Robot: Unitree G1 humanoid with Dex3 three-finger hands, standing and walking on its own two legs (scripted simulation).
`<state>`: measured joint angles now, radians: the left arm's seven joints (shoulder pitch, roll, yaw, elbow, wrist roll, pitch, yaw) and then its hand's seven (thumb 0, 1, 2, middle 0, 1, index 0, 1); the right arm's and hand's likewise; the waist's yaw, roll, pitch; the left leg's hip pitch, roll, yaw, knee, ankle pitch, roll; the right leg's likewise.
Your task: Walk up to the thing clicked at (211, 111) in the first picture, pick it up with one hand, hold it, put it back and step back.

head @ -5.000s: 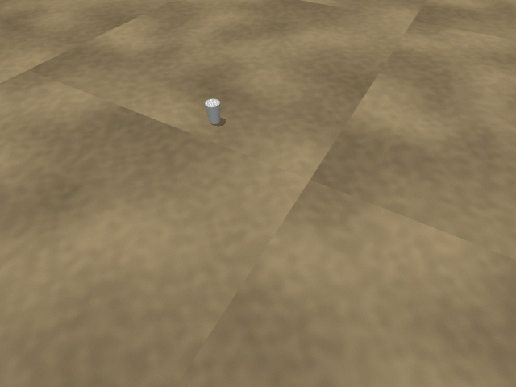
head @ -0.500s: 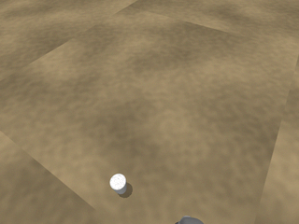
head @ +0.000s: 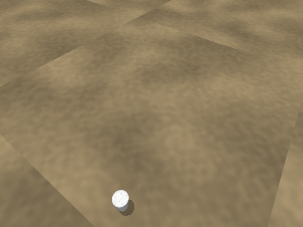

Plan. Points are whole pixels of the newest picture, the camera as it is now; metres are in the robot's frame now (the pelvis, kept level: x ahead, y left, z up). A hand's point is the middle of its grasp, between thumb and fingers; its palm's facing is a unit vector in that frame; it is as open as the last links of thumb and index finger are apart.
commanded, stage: walk up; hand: left
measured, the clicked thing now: (121, 202) +0.38 +0.20 -0.70
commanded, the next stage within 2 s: stand in 1.14 s
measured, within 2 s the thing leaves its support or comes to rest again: neither
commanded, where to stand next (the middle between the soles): +0.06 -0.01 m, yaw -1 degrees
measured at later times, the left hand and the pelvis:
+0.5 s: hand out of the picture +0.11 +0.25 -0.13, palm faces +0.00 -0.94 -0.35, open 7.4 cm; pelvis +0.02 -0.01 +0.02, yaw +0 degrees
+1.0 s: hand out of the picture +0.11 +0.24 -0.14, palm faces -0.02 -0.94 -0.33, open 7.4 cm; pelvis +0.03 -0.01 +0.02, yaw +0 degrees
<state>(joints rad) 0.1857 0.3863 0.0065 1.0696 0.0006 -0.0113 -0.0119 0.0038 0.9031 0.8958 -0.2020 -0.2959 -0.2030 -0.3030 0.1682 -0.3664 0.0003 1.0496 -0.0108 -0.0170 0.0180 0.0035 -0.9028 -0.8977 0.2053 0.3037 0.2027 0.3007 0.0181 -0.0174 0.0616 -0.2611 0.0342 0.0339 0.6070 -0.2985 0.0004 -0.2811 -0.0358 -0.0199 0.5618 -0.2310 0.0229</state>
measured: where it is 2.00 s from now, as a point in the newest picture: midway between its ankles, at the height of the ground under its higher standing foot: outside the picture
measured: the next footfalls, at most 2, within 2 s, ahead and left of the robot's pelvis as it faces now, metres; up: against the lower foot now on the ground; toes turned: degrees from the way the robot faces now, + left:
none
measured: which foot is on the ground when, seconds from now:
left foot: down 0.00-1.00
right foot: down 0.00-1.00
